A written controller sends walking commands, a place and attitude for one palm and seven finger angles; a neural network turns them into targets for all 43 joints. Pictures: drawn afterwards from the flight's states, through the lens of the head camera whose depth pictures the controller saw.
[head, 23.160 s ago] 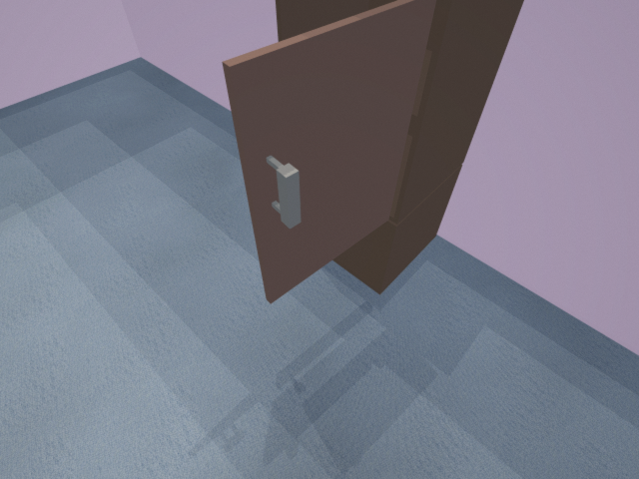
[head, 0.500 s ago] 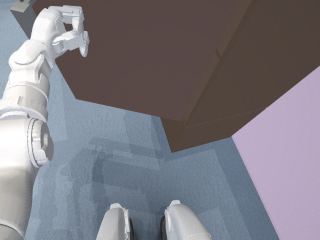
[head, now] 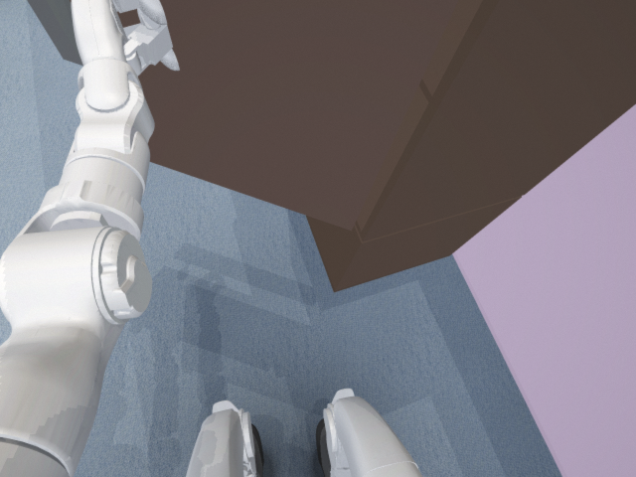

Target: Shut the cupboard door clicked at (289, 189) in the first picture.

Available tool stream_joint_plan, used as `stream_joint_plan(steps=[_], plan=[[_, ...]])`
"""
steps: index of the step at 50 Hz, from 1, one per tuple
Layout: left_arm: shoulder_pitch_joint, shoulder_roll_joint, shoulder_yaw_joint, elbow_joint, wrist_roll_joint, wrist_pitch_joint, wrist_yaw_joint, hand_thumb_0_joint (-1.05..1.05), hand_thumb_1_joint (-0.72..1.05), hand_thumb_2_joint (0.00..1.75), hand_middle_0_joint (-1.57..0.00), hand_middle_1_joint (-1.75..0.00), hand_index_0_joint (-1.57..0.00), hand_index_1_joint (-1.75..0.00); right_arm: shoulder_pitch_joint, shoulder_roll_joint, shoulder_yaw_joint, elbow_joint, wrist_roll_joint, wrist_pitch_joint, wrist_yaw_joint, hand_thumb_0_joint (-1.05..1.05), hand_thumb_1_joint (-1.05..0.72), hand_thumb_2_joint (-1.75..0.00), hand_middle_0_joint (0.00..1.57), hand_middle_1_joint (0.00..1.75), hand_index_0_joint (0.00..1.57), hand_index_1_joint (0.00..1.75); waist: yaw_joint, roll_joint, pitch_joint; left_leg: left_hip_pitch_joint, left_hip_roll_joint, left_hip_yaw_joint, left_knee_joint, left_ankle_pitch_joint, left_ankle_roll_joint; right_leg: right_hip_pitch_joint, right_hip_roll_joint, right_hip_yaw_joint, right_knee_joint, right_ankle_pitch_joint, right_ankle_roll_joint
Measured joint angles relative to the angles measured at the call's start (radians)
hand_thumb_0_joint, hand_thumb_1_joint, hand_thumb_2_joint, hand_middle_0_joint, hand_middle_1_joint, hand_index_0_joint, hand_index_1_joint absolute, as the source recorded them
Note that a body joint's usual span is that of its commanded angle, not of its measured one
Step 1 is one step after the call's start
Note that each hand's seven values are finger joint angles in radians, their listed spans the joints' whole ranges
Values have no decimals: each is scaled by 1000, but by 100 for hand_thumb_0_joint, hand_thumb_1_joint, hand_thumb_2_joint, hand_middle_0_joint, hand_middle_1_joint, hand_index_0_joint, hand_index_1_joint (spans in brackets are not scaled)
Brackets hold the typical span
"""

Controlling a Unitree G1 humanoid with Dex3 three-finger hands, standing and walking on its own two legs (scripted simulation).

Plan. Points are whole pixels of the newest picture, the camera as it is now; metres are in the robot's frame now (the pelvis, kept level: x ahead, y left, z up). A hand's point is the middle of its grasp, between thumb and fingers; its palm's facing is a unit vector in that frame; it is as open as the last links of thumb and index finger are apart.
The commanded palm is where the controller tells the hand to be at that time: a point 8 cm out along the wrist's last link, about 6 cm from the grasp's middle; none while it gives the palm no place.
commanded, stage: pull the fist back off the door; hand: left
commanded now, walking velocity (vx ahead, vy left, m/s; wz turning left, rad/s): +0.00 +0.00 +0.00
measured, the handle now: out of the picture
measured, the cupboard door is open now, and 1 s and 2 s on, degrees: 53 53 53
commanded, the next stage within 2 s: draw the hand back to the body in 0.66 s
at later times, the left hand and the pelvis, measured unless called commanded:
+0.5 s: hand (178, 100) +0.50 +0.08 +0.12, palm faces +0.09 -1.00 -0.02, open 3.1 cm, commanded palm +0.46 +0.12 +0.13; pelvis +0.03 -0.02 +0.04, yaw +1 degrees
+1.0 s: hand (142, 139) +0.43 +0.10 +0.15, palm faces +0.09 -1.00 -0.03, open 3.1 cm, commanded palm +0.38 +0.16 +0.16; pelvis +0.01 -0.03 +0.06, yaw +1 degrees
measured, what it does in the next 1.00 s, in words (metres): rises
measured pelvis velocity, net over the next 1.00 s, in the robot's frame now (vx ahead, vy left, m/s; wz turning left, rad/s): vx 0.01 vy -0.03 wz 0.02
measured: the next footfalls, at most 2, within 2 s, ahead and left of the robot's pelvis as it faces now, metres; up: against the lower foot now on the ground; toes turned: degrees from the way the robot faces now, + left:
none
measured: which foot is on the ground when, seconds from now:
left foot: down 0.00-1.00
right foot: down 0.00-1.00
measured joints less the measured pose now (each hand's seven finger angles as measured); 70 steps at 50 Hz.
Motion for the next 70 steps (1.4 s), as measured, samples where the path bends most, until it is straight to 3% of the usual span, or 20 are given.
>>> stream_joint_plan(steps=[3,13,22,28,34,41,46,53,59,65,70], plan=[[72,-31,1,-26,13,-34,5,1,88,91,-129,-150,-129,-150,16,13,-3,2,5,33,15,0,-91,-89,21,30,20,30,2,3,4,54,3,12,-37,3,-1,46,4,13,-33,6,-1],[260,-113,8,-65,-37,-122,-11,2,89,90,-129,-150,-129,-150,49,-1,-26,1,28,78,8,0,-91,-89,21,30,20,30,38,-3,-7,253,4,42,-168,17,-11,223,8,46,-141,19,-8],[467,-199,-91,-221,-95,-163,-43,1,90,90,-129,-150,-129,-150,-15,-29,-68,-6,55,99,-6,0,-91,-89,20,30,20,30,107,-26,-6,358,-6,36,-222,26,-23,323,0,41,-175,14,-19],[567,-258,-159,-317,-105,-178,-34,2,90,90,-130,-150,-130,-150,-101,-37,-79,-7,69,87,-26,0,-91,-89,20,30,20,30,142,-38,-1,395,-13,26,-228,31,-30,360,-6,30,-172,8,-25],[574,-264,-187,-306,-104,-176,-35,2,90,90,-130,-150,-130,-150,-175,-25,-65,-15,80,76,-48,0,-91,-89,20,30,20,30,156,-43,6,415,-19,18,-231,43,-35,379,-12,22,-164,10,-30],[504,-239,-170,-233,-121,-179,-58,2,89,90,-130,-150,-130,-150,-194,-3,-41,-8,84,63,-57,0,-91,-89,20,30,20,30,154,-42,5,401,-21,13,-224,56,-37,364,-14,16,-151,17,-34],[603,-232,-144,-353,-146,-162,-94,2,90,90,-130,-150,-130,-150,-147,-1,-37,-19,94,80,-55,0,-91,-89,20,30,20,30,163,-31,5,441,-17,33,-254,64,-35,393,-10,37,-173,31,-31],[829,-224,-159,-583,-199,-82,-138,2,90,90,-130,-150,-130,-150,-95,-10,-30,-21,123,98,-78,1,-91,-89,20,30,20,30,184,-24,31,579,-19,45,-350,95,-28,526,-9,51,-270,66,-22],[955,-208,-199,-756,-230,-39,-173,2,90,90,-130,-150,-130,-150,-124,-25,-30,-17,141,69,-104,1,-91,-89,20,30,20,30,203,-27,49,665,-25,38,-404,116,-22,623,-13,45,-338,91,-17],[1068,-202,-215,-915,-263,51,-214,2,90,90,-127,-147,-127,-148,-197,-35,-21,-48,156,42,-118,1,-91,-89,20,30,20,30,228,-27,57,743,-37,42,-452,131,-11,701,-23,50,-386,108,-6],[1201,-147,-266,-1085,-175,138,-149,2,89,90,-119,-139,-119,-139,-273,-9,-7,-75,153,68,-153,1,-91,-89,20,30,20,30,243,-31,83,853,-49,43,-547,167,-5,811,-32,52,-481,142,4]])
